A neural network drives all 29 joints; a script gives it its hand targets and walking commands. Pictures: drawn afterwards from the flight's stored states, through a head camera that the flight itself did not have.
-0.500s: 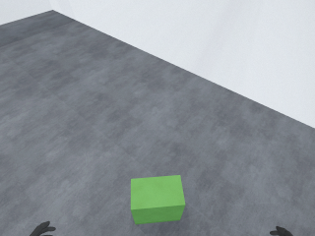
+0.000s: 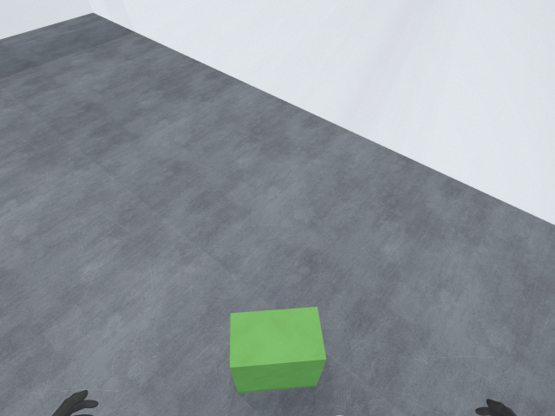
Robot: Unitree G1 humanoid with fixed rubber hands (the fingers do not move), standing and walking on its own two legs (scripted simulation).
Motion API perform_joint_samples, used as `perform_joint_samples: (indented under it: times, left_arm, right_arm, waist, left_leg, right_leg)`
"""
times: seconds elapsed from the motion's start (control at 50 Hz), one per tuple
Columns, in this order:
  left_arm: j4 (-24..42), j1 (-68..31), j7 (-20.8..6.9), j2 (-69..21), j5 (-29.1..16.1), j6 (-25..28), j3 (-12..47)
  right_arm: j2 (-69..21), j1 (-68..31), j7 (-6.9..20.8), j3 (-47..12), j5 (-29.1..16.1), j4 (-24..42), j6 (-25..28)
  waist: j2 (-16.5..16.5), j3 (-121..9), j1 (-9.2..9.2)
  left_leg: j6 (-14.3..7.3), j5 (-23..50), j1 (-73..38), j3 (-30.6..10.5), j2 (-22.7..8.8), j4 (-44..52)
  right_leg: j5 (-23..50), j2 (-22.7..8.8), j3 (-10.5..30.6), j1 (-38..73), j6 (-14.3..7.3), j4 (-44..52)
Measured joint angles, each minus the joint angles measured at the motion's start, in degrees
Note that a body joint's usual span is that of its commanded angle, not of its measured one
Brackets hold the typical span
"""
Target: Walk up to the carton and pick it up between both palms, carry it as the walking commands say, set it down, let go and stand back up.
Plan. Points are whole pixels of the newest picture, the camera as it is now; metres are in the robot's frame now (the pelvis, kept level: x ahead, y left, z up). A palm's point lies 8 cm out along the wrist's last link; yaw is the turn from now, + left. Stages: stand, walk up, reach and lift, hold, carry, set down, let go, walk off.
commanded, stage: walk up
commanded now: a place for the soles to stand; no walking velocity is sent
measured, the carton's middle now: (276, 351) +0.41 +0.01 -0.61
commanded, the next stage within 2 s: none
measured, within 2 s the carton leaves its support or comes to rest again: neither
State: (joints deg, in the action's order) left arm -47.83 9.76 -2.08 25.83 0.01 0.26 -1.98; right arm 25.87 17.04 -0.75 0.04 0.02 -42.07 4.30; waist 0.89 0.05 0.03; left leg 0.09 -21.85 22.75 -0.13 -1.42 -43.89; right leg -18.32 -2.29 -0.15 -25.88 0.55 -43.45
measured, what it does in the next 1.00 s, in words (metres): stands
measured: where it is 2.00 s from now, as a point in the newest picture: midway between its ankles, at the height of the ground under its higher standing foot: outside the picture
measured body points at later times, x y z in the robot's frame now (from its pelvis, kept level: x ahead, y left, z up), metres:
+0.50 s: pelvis +0.00 +0.00 +0.00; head +0.00 +0.01 +0.45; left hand +0.12 +0.33 -0.09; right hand +0.11 -0.33 -0.08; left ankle +0.01 +0.14 -0.71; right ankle +0.05 -0.13 -0.71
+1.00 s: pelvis +0.00 +0.00 +0.00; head +0.00 +0.01 +0.45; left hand +0.12 +0.33 -0.09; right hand +0.11 -0.33 -0.08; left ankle +0.01 +0.14 -0.71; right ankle +0.05 -0.13 -0.71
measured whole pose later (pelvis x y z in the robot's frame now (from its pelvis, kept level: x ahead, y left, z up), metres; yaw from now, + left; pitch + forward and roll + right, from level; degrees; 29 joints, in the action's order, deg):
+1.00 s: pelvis +0.00 +0.00 +0.00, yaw +1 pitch +0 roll +0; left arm -48.0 9.7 -1.8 25.8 0.0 0.1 -2.0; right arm 25.7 17.0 -0.8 0.0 0.0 -42.3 4.3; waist 1.5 -1.0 0.0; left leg 0.3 -21.7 22.7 -0.7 -1.1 -43.9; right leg -18.3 -2.5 -0.4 -25.7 0.6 -43.4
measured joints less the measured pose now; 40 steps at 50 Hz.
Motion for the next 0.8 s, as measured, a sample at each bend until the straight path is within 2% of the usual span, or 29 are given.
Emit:
perform_joint_samples:
  times: [0.8]
  left_arm:
    - [-0.21, -0.02, 0.15, 0.0, 0.0, -0.16, 0.0]
  right_arm:
    - [-0.05, -0.03, -0.01, 0.0, 0.0, -0.08, 0.09]
  waist:
    - [0.13, -0.33, 0.0]
  left_leg:
    - [0.16, 0.17, 0.0, -0.48, 0.16, 0.03]
  right_leg:
    - [-0.02, -0.07, -0.25, 0.18, 0.0, 0.0]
